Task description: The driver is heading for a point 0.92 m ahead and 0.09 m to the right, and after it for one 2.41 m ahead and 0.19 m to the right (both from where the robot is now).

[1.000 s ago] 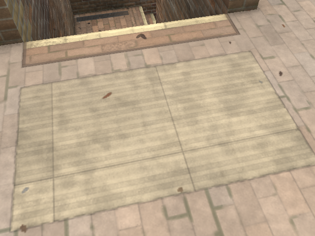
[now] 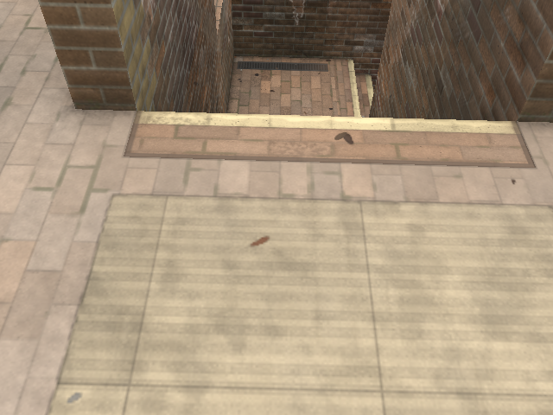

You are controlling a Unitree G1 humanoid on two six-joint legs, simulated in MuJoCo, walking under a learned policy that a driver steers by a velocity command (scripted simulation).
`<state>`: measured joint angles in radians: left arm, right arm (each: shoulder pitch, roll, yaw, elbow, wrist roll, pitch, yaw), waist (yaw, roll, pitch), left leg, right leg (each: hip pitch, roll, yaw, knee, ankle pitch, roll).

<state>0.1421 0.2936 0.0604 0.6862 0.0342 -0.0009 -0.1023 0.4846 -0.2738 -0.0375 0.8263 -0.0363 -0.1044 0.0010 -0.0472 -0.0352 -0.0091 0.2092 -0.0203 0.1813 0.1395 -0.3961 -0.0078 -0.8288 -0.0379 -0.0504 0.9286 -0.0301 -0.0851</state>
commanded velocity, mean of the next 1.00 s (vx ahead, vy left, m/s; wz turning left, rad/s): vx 0.74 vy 0.00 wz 0.04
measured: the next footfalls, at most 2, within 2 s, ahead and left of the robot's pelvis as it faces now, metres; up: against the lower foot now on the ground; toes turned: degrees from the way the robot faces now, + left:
right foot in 0.12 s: +0.27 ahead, -0.08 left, +0.00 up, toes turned -11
left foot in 0.60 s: +0.76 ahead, -0.09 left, +0.00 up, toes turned -11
